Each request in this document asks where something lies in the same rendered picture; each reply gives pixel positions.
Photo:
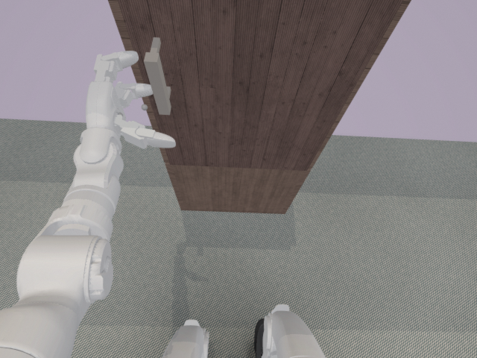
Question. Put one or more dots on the robot right shin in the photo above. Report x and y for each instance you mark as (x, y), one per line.
(266, 354)

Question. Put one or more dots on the robot shin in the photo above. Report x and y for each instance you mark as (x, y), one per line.
(266, 354)
(191, 322)

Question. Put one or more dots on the robot left forearm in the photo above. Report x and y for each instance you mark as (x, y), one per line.
(91, 201)

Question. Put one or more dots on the handle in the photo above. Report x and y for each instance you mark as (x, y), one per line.
(157, 79)

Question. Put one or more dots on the left robot upper arm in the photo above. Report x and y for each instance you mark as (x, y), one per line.
(62, 275)

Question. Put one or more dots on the cupboard door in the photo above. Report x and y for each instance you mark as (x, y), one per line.
(255, 84)

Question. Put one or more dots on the robot left hand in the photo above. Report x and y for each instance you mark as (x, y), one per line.
(104, 102)

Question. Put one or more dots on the robot left shin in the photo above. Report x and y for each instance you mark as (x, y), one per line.
(191, 322)

